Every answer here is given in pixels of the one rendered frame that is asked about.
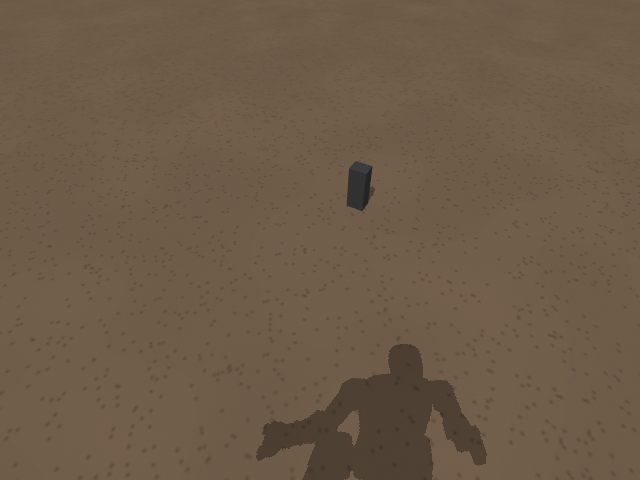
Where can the carton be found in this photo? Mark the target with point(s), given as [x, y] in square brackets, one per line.
[359, 185]

